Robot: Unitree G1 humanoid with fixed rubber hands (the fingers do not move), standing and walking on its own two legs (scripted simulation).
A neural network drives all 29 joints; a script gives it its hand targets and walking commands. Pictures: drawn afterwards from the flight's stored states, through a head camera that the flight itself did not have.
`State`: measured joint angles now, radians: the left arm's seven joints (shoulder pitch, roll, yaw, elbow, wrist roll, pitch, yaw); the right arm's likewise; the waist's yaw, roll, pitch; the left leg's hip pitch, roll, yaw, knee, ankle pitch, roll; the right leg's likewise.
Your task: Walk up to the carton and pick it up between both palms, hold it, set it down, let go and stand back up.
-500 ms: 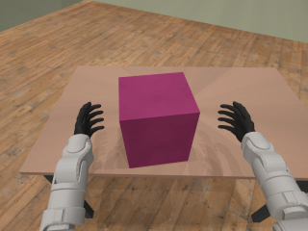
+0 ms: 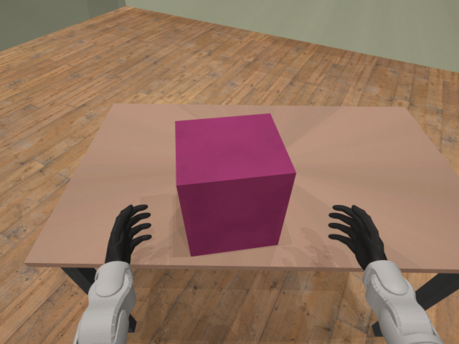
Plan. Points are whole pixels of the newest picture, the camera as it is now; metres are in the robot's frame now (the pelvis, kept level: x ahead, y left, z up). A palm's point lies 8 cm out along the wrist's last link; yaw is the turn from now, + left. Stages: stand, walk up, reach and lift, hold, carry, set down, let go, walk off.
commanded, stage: set down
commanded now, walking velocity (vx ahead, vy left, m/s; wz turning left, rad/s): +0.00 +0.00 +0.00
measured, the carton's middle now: (229, 186) +0.44 +0.06 +0.02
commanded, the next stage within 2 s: let go in 1.20 s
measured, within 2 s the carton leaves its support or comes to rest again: neither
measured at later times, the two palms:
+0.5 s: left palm (123, 290) +0.22 +0.23 -0.01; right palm (369, 299) +0.23 -0.19 -0.01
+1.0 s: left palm (120, 312) +0.19 +0.24 -0.05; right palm (369, 325) +0.20 -0.20 -0.05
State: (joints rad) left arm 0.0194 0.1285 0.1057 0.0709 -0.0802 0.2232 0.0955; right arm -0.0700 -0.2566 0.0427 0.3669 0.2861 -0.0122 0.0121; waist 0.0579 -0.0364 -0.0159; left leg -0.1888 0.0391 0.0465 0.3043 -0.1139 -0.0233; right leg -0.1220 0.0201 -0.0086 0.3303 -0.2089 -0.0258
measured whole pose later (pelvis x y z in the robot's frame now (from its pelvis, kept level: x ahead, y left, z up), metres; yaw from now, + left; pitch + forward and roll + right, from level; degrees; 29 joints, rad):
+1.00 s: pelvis +0.02 +0.01 +0.00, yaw -1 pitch -2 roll +0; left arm 0.25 0.17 0.03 0.38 -0.03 0.02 0.04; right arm 0.20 -0.21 0.05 0.58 0.14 -0.20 0.03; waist 0.05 -0.03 0.02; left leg -0.11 0.03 0.06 0.32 -0.17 -0.01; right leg -0.04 0.01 0.02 0.29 -0.23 -0.01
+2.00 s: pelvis +0.02 +0.01 -0.01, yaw -1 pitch -1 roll +0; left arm 0.29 0.26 0.04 0.64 0.02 -0.02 -0.01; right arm 0.28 -0.26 -0.04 0.75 -0.02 -0.05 -0.01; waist 0.00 -0.01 -0.04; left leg -0.21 0.04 0.04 0.47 -0.24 -0.01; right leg -0.11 0.02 0.00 0.43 -0.29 -0.01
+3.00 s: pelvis -0.02 +0.03 -0.01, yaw -1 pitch -2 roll +0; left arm 0.43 0.27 -0.01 0.82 0.01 -0.02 0.01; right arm 0.40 -0.26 -0.01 0.79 -0.01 -0.01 -0.01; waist 0.00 0.00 -0.02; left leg -0.28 0.00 0.03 0.51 -0.20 0.02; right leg -0.21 0.00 0.04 0.51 -0.27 0.02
